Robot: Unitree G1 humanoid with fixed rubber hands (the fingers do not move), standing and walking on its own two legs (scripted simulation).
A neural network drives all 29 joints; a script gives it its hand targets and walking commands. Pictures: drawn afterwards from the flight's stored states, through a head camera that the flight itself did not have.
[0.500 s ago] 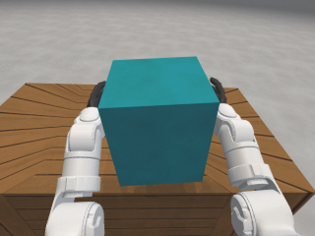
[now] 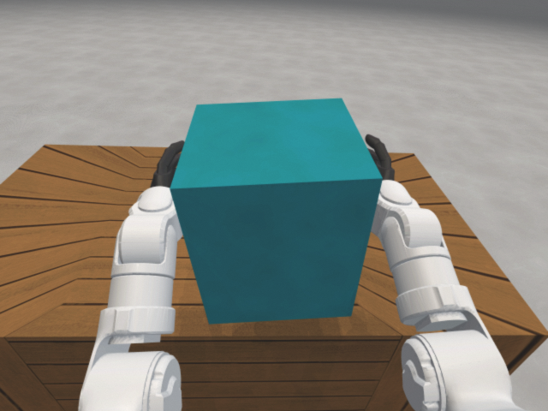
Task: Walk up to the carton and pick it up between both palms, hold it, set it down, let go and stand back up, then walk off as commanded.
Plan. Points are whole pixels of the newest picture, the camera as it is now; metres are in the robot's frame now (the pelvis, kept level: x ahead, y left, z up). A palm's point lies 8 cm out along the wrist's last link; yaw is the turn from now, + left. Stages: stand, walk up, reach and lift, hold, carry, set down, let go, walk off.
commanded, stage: hold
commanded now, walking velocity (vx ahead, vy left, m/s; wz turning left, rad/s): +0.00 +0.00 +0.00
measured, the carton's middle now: (274, 211) +0.37 +0.02 +0.18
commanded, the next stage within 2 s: set down in 0.30 s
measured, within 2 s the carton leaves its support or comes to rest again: neither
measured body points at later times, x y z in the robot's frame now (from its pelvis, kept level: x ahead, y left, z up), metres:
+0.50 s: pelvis +0.00 +0.00 +0.00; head -0.05 +0.01 +0.45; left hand +0.38 +0.18 +0.22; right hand +0.41 -0.13 +0.23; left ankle +0.03 +0.12 -0.75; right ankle -0.01 -0.13 -0.75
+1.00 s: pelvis +0.01 +0.00 +0.00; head -0.01 +0.03 +0.45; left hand +0.42 +0.18 +0.17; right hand +0.42 -0.12 +0.17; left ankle +0.03 +0.12 -0.75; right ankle -0.01 -0.13 -0.75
